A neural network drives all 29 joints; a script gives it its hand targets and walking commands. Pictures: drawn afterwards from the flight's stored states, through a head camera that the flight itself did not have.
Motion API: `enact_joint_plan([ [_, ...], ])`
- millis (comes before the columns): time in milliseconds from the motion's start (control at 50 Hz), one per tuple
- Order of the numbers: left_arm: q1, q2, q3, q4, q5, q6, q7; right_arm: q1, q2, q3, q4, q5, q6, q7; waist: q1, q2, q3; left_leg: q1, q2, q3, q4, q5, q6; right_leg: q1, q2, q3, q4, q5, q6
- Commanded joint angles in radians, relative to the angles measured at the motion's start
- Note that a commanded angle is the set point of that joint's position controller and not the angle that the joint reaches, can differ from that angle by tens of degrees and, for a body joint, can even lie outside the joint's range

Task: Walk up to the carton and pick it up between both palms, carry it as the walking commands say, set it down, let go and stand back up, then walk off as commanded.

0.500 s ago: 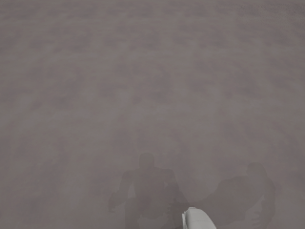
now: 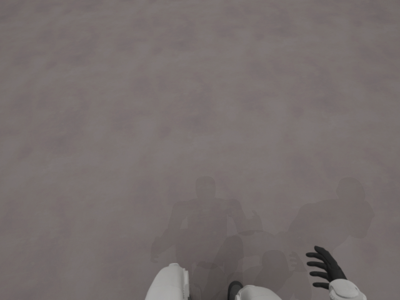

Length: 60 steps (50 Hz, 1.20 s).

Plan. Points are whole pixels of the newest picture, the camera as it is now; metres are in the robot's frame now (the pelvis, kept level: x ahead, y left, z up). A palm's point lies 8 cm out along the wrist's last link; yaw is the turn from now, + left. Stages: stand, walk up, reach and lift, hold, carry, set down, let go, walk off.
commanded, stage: walk off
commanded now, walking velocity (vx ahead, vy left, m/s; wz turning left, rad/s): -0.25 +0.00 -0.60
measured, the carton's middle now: out of the picture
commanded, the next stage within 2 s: none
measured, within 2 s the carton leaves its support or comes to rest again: neither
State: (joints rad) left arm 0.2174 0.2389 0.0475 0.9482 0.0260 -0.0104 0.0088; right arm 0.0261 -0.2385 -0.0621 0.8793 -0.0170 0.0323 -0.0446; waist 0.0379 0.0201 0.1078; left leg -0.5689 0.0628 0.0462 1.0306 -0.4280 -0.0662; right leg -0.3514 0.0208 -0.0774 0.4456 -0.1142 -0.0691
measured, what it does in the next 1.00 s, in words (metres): walks backwards, turning right: left foot, then right foot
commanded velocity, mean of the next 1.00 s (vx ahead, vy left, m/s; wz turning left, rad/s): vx -0.25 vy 0.00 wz -0.60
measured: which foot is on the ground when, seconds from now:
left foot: up 0.00-0.22, down 0.24-0.66, up 0.68-1.00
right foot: down 0.00-0.24, up 0.26-0.64, down 0.66-1.00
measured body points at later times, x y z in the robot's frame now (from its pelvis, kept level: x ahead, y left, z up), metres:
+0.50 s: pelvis -0.09 +0.07 +0.00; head -0.04 +0.08 +0.45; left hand +0.07 +0.31 -0.14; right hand -0.04 -0.23 -0.10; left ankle -0.02 +0.15 -0.74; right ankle -0.20 -0.06 -0.65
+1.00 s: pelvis -0.26 +0.10 +0.01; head -0.23 +0.04 +0.45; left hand +0.01 +0.26 -0.09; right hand -0.33 -0.19 -0.14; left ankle -0.21 +0.26 -0.67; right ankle -0.26 -0.02 -0.74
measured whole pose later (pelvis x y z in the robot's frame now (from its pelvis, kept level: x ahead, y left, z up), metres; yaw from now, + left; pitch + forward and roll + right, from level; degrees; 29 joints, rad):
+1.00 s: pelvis -0.26 +0.10 +0.01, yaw -35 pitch +1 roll +3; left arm 0.14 0.30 0.07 0.79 0.02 0.06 -0.01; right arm 0.15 -0.30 -0.08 0.83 0.00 0.10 -0.02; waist 0.01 0.00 0.09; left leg -0.37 -0.01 -0.01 0.93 -0.45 -0.08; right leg -0.34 0.01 0.13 0.46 -0.14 -0.01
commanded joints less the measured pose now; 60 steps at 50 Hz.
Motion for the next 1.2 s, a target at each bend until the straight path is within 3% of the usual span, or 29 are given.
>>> enact_joint_plan([
  [0, -0.020, 0.163, 0.030, -0.081, 0.007, 0.009, -0.004, 0.147, -0.058, -0.011, -0.002, 0.005, 0.037, -0.007, -0.060, -0.138, -0.211, 0.136, -0.001, -0.041, -0.032, 0.029, 0.010, 0.068, -0.302, 0.275, -0.082, 0.565, -0.140],
  [160, -0.006, 0.183, 0.057, -0.094, 0.002, 0.062, -0.010, 0.132, -0.042, -0.003, -0.021, 0.033, 0.020, -0.010, -0.010, -0.190, -0.203, 0.252, -0.067, -0.047, -0.350, -0.003, 0.014, 0.135, -0.276, 0.430, -0.094, 0.384, -0.077],
  [200, -0.013, 0.174, 0.063, -0.094, -0.013, 0.072, -0.011, 0.205, -0.056, -0.008, -0.005, 0.037, 0.006, -0.014, -0.033, -0.170, -0.214, 0.393, -0.067, -0.032, -0.598, 0.115, 0.032, 0.086, -0.226, 0.405, -0.068, 0.294, -0.011],
  [220, 0.008, 0.137, 0.060, -0.100, -0.018, 0.071, -0.012, 0.215, -0.112, -0.019, -0.009, 0.025, -0.001, -0.016, -0.021, -0.075, -0.205, 0.478, 0.046, -0.133, -0.732, 0.128, 0.061, -0.004, -0.148, 0.344, 0.002, 0.119, 0.053],
  [240, 0.000, 0.056, 0.042, -0.143, -0.031, 0.069, -0.007, 0.137, -0.239, -0.046, -0.045, 0.014, 0.006, -0.015, -0.009, 0.277, -0.172, 0.470, 0.354, -0.383, -0.800, 0.378, 0.193, -0.219, 0.062, 0.139, 0.281, -0.303, 0.127],
  [260, -0.057, 0.135, 0.068, -0.135, 0.009, 0.083, 0.002, 0.117, -0.212, -0.041, -0.065, -0.006, 0.015, -0.008, -0.047, 0.204, -0.160, 0.285, 0.452, -0.361, -0.756, 0.682, 0.300, -0.172, 0.037, 0.146, 0.607, -0.518, 0.135],
  [280, -0.045, 0.138, 0.077, -0.126, 0.006, 0.096, -0.005, 0.067, -0.148, -0.019, -0.090, -0.010, 0.014, -0.006, -0.006, 0.076, -0.154, 0.224, 0.377, -0.257, -0.719, 0.795, 0.285, -0.111, 0.042, 0.218, 0.765, -0.481, 0.124],
  [300, -0.003, 0.133, 0.080, -0.114, -0.004, 0.102, -0.012, -0.018, -0.121, -0.008, -0.113, -0.009, 0.015, -0.006, 0.053, 0.043, -0.122, 0.192, 0.297, -0.143, -0.696, 0.796, 0.236, -0.104, 0.041, 0.199, 0.852, -0.406, 0.125],
  [320, 0.027, 0.140, 0.087, -0.107, -0.005, 0.106, -0.017, -0.059, -0.116, -0.004, -0.133, -0.008, 0.011, -0.006, 0.071, 0.073, -0.124, 0.225, 0.240, -0.078, -0.673, 0.770, 0.197, -0.119, 0.034, 0.176, 0.897, -0.344, 0.136],
  [360, 0.040, 0.132, 0.085, -0.103, -0.007, 0.107, -0.025, -0.023, -0.114, -0.005, -0.146, -0.004, 0.011, -0.007, 0.033, 0.137, -0.138, 0.329, 0.194, -0.031, -0.652, 0.732, 0.201, -0.166, 0.025, 0.130, 0.919, -0.306, 0.175],
  [420, -0.052, 0.115, 0.076, -0.142, -0.021, 0.108, -0.032, 0.100, -0.135, -0.012, -0.121, -0.005, 0.009, -0.015, -0.053, 0.148, -0.136, 0.503, 0.224, -0.042, -0.639, 0.718, 0.228, -0.215, 0.001, 0.096, 0.741, -0.328, 0.210],
  [500, -0.069, 0.093, 0.058, -0.162, -0.035, 0.114, -0.038, 0.166, -0.183, -0.030, -0.099, -0.014, 0.008, -0.002, -0.091, 0.212, -0.183, 0.557, 0.262, -0.035, -0.628, 0.656, 0.224, -0.069, -0.027, 0.035, 0.447, -0.445, 0.192],
  [560, -0.036, 0.106, 0.057, -0.159, -0.043, 0.112, -0.047, 0.169, -0.200, -0.042, -0.084, -0.014, 0.013, 0.013, -0.082, 0.239, -0.199, 0.537, 0.284, -0.027, -0.622, 0.640, 0.223, 0.025, -0.037, -0.001, 0.297, -0.436, 0.161],
  [600, 0.030, 0.105, 0.058, -0.137, -0.041, 0.105, -0.052, 0.144, -0.210, -0.049, -0.078, -0.004, 0.016, 0.017, -0.036, 0.214, -0.208, 0.477, 0.291, -0.005, -0.612, 0.580, 0.187, 0.126, -0.044, -0.021, 0.127, -0.336, 0.120],
  [620, 0.073, 0.110, 0.061, -0.117, -0.034, 0.099, -0.051, 0.135, -0.213, -0.051, -0.076, 0.006, 0.016, 0.021, -0.007, 0.166, -0.195, 0.391, 0.284, 0.033, -0.582, 0.500, 0.135, 0.214, -0.055, -0.017, -0.030, -0.185, 0.101],
  [640, 0.067, 0.148, 0.067, -0.113, -0.016, 0.091, -0.044, 0.172, -0.187, -0.046, -0.068, 0.017, 0.014, 0.034, -0.014, 0.024, -0.134, 0.242, 0.234, 0.099, -0.471, 0.290, 0.054, 0.281, -0.107, 0.096, -0.162, -0.120, 0.088],
  [660, 0.085, 0.320, 0.096, -0.146, -0.005, 0.084, -0.043, 0.140, -0.103, -0.026, -0.136, 0.020, 0.017, 0.038, 0.011, -0.373, -0.098, -0.081, 0.052, 0.174, -0.243, -0.213, -0.026, 0.305, -0.449, 0.506, -0.200, 0.144, -0.015],
  [680, 0.106, 0.367, 0.117, -0.148, -0.005, 0.080, -0.040, -0.018, -0.109, -0.023, -0.168, -0.008, 0.044, 0.019, 0.093, -0.307, -0.048, -0.027, 0.045, 0.002, -0.028, -0.247, -0.015, 0.056, -0.512, 0.497, -0.194, 0.292, -0.130],
  [700, 0.006, 0.315, 0.093, -0.158, 0.002, 0.076, -0.031, -0.001, -0.116, -0.027, -0.157, 0.005, 0.062, 0.022, 0.011, -0.219, -0.024, 0.012, 0.043, -0.048, 0.058, -0.132, -0.004, 0.002, -0.421, 0.387, -0.180, 0.210, -0.100],
  [720, -0.101, 0.268, 0.082, -0.179, 0.009, 0.076, -0.022, 0.052, -0.120, -0.032, -0.125, 0.019, 0.061, 0.032, -0.046, -0.197, -0.012, 0.024, 0.022, -0.059, 0.095, -0.022, 0.012, -0.017, -0.318, 0.303, -0.160, 0.158, -0.046],
  [740, -0.144, 0.252, 0.076, -0.197, 0.006, 0.074, -0.015, 0.103, -0.132, -0.039, -0.105, 0.012, 0.055, 0.035, -0.070, -0.214, -0.050, 0.029, 0.006, -0.059, 0.136, 0.038, 0.015, 0.031, -0.270, 0.277, -0.132, 0.175, -0.023],
  [820, -0.079, 0.200, 0.061, -0.191, -0.019, 0.068, -0.013, 0.124, -0.121, -0.040, -0.093, -0.003, 0.044, 0.037, -0.025, -0.195, -0.113, 0.004, -0.023, -0.053, 0.182, 0.076, -0.012, 0.151, -0.241, 0.297, -0.085, 0.236, -0.040],
  [920, 0.010, 0.227, 0.066, -0.176, -0.010, 0.066, -0.008, 0.094, -0.114, -0.029, -0.118, 0.013, 0.051, 0.026, 0.023, -0.235, -0.141, 0.028, -0.053, -0.062, -0.066, -0.011, -0.018, 0.273, -0.248, 0.444, -0.095, 0.188, -0.041],
  [1020, -0.022, 0.247, 0.076, -0.176, -0.003, 0.072, -0.025, 0.152, -0.114, -0.027, -0.110, 0.036, 0.048, 0.012, 0.000, -0.238, -0.180, 0.205, -0.095, -0.074, -0.253, -0.076, 0.001, 0.221, -0.244, 0.536, -0.139, 0.197, -0.053],
  [1100, -0.090, 0.242, 0.081, -0.178, -0.011, 0.077, -0.033, 0.296, -0.119, -0.035, -0.056, 0.040, 0.037, -0.001, -0.056, -0.239, -0.203, 0.444, -0.129, -0.046, -0.592, 0.051, 0.050, 0.101, -0.187, 0.548, -0.193, 0.072, 0.026],
  [1120, -0.082, 0.222, 0.075, -0.180, -0.017, 0.073, -0.032, 0.332, -0.142, -0.041, -0.044, 0.031, 0.032, -0.011, -0.067, -0.220, -0.201, 0.576, -0.106, -0.021, -0.749, 0.120, 0.066, 0.010, -0.126, 0.483, -0.191, -0.029, 0.104],
  [1140, -0.029, 0.169, 0.067, -0.172, -0.018, 0.067, -0.031, 0.305, -0.208, -0.054, -0.057, 0.018, 0.027, -0.018, -0.043, -0.007, -0.189, 0.635, 0.084, -0.210, -0.822, 0.027, 0.100, -0.122, -0.027, 0.387, -0.006, -0.265, 0.149],
  [1160, -0.013, 0.125, 0.065, -0.180, -0.013, 0.070, -0.017, 0.130, -0.312, -0.066, -0.139, 0.011, 0.028, -0.009, -0.023, 0.240, -0.149, 0.433, 0.378, -0.421, -0.871, 0.049, 0.224, -0.235, 0.153, 0.180, 0.380, -0.445, 0.177],
  [1180, -0.108, 0.206, 0.081, -0.195, 0.009, 0.080, -0.008, 0.089, -0.272, -0.052, -0.153, -0.011, 0.031, 0.008, -0.053, 0.199, -0.077, 0.183, 0.440, -0.372, -0.866, 0.232, 0.290, -0.179, 0.049, 0.214, 0.628, -0.488, 0.164],
])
